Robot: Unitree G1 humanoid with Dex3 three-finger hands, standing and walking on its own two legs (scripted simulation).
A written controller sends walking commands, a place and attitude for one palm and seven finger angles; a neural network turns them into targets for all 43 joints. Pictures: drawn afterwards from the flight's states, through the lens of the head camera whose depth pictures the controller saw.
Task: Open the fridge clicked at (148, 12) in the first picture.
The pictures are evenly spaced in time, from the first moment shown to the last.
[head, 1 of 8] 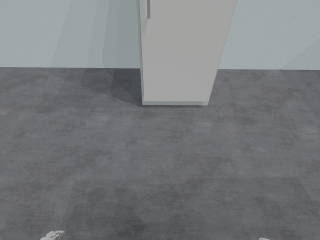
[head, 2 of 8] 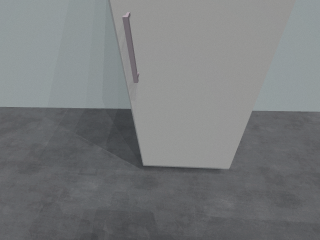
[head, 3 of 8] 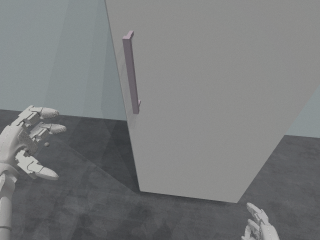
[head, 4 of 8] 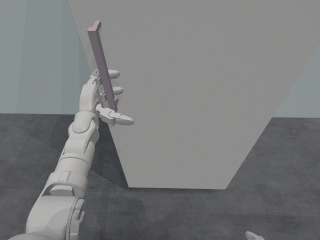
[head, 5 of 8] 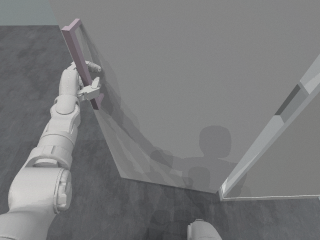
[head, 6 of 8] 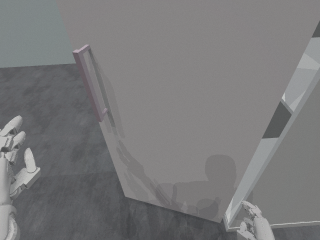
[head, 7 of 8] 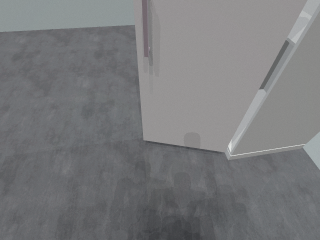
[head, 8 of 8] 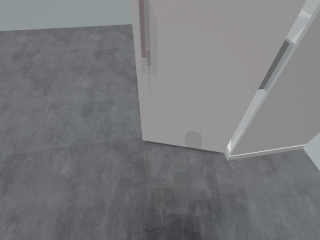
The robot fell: no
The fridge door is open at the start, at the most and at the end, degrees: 0 84 71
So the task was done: yes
